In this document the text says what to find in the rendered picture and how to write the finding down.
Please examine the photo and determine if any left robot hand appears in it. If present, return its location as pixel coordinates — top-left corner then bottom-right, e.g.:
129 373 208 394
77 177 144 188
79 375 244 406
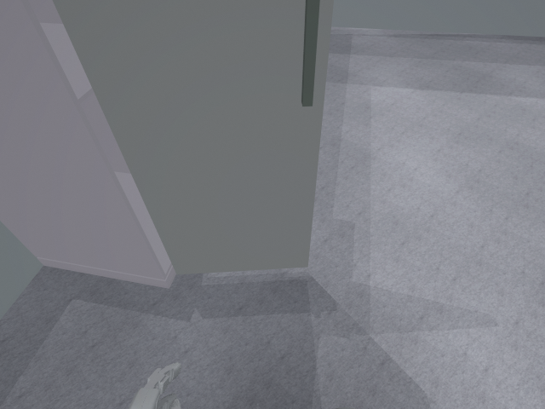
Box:
129 362 181 409

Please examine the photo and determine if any handle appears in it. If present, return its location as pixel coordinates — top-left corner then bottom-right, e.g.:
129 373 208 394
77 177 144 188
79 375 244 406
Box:
301 0 320 107

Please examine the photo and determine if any fridge door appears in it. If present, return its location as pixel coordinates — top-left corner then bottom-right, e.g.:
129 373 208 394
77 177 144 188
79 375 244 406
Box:
53 0 334 274

